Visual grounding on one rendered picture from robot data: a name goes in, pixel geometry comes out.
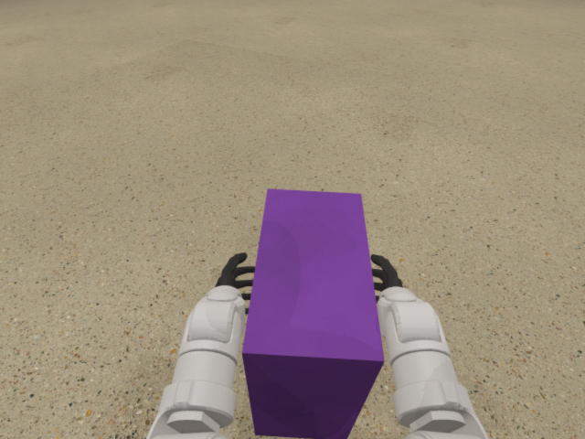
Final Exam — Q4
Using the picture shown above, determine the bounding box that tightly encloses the carton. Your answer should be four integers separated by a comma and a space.
242, 189, 385, 439

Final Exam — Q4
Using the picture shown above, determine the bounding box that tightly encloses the robot right forearm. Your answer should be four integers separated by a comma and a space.
378, 286, 489, 439

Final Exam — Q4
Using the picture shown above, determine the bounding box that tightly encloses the robot left forearm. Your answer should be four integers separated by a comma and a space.
146, 285, 246, 439

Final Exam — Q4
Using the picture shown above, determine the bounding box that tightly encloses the robot right hand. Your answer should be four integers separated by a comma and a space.
370, 254, 403, 303

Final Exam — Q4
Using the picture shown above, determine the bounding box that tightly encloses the robot left hand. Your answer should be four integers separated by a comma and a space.
215, 252, 255, 315

